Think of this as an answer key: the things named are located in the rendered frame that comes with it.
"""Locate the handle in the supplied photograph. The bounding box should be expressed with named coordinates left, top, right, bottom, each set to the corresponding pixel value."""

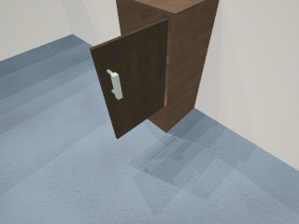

left=107, top=69, right=123, bottom=100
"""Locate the cupboard door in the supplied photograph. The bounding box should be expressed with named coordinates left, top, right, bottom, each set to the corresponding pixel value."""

left=90, top=18, right=168, bottom=139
